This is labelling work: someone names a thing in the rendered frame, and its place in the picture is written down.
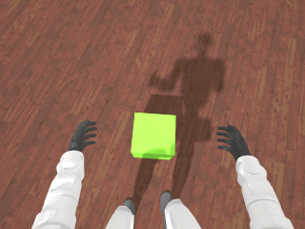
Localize right robot forearm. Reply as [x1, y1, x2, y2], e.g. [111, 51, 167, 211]
[235, 156, 294, 229]

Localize robot left foot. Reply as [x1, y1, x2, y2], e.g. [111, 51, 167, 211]
[122, 199, 135, 219]

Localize left robot forearm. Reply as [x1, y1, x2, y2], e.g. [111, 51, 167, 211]
[31, 150, 85, 229]

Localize robot left thigh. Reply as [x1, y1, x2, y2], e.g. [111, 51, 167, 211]
[105, 210, 134, 229]

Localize carton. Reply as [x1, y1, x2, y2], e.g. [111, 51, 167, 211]
[131, 113, 176, 160]

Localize left robot hand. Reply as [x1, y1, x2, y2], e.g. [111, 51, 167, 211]
[67, 119, 97, 153]

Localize right robot hand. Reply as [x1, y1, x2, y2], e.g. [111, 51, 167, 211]
[216, 124, 251, 162]

